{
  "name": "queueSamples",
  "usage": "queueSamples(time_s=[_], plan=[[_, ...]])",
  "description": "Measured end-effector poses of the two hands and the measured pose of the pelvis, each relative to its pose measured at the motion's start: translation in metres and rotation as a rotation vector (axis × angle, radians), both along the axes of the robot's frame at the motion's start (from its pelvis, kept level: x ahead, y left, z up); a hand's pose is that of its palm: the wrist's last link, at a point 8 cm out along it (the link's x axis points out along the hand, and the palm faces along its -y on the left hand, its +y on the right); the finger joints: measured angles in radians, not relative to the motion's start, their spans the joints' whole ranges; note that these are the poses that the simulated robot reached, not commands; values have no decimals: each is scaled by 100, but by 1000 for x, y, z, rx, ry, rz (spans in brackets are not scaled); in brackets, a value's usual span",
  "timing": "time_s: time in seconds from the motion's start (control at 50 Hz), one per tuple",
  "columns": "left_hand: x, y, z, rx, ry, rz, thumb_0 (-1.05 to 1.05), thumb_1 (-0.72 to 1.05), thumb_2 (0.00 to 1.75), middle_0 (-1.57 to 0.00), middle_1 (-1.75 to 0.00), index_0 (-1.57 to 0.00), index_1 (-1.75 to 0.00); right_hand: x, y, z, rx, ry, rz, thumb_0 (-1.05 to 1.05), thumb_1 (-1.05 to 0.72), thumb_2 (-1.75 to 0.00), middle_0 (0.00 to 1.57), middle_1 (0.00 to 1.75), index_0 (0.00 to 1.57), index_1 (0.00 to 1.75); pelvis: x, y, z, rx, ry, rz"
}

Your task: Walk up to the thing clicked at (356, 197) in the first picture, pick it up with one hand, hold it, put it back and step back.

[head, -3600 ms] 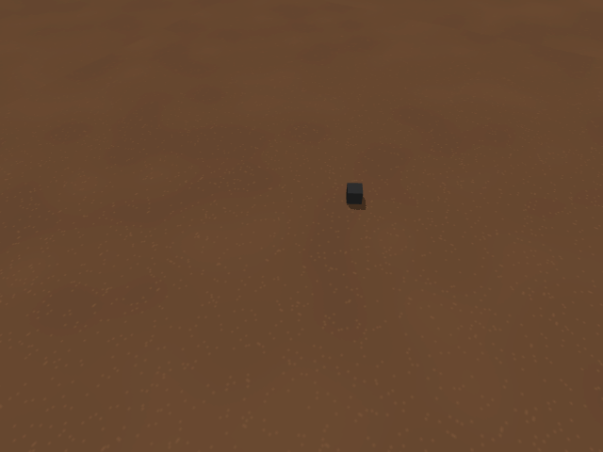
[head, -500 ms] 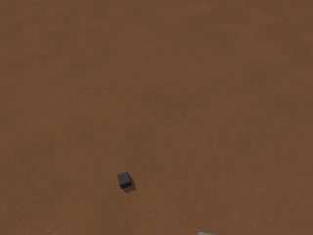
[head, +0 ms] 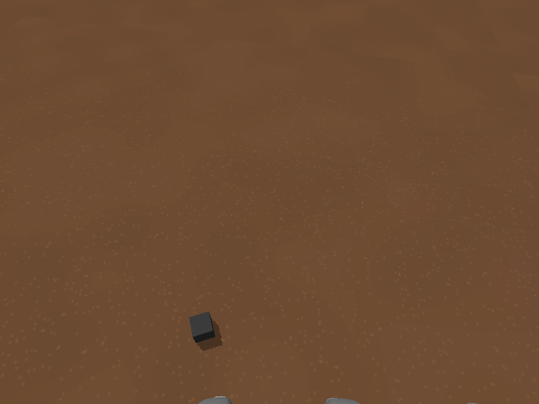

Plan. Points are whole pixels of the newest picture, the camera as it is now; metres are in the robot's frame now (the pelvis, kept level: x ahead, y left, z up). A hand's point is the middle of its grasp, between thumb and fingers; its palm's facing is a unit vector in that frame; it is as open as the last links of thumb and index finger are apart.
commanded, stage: walk up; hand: left
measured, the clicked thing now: (202, 327) +0.46 +0.25 -0.72
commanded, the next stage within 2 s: stand in 1.28 s
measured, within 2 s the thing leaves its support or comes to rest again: neither
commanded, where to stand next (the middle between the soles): +0.08 +0.00 m, yaw +2 degrees
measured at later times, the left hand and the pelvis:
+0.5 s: hand out of the picture +0.14 +0.25 -0.13, palm faces +0.01 -0.94 -0.34, open 7.4 cm; pelvis +0.04 -0.01 +0.02, yaw +1 degrees
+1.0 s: hand out of the picture +0.11 +0.25 -0.13, palm faces +0.03 -0.94 -0.33, open 7.4 cm; pelvis +0.04 -0.01 +0.02, yaw +2 degrees
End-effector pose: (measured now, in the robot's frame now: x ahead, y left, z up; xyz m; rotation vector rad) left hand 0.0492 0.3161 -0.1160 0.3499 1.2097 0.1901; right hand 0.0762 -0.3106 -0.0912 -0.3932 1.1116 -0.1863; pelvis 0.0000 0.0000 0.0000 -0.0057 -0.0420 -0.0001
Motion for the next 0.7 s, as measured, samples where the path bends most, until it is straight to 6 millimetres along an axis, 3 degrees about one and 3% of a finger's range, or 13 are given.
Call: queueSamples(time_s=[0.08, 0.16, 0.32, 0.46, 0.58, 0.7], plan=[[2, -5, 0, 24, 9, 12, 1, 91, 89, -21, -30, -21, -30, 9, -11, -11, 5, 16, -25, 1, -90, -89, 20, 30, 20, 30, 10, -6, -4, -14, -5, 0], [9, -10, 4, 18, 27, 21, 1, 90, 89, -21, -30, -21, -30, 17, -7, -16, 26, 34, -43, 1, -90, -89, 20, 30, 20, 30, 19, -6, -1, 3, -4, -4], [54, -16, 13, -8, -33, 25, 1, 90, 89, -21, -30, -21, -30, 31, 8, -16, 63, 71, -30, 1, -90, -89, 20, 30, 20, 30, 32, -6, 9, 3, -1, 5], [82, -21, 20, -20, -78, 21, 1, 90, 89, -21, -30, -21, -30, 44, 9, -9, 65, 60, -34, 1, -90, -89, 20, 30, 20, 30, 36, -7, 16, 3, -5, 11], [88, -25, 24, -29, -74, 24, 1, 90, 89, -21, -30, -21, -30, 50, 5, -3, 56, 60, -34, 1, -90, -89, 20, 30, 20, 30, 38, -8, 21, 4, -1, 16], [80, -26, 24, -33, -43, 43, 1, 90, 89, -21, -30, -21, -30, 51, 1, 0, 48, 74, -36, 1, -90, -89, 20, 30, 20, 30, 40, -9, 23, 2, 0, 20]])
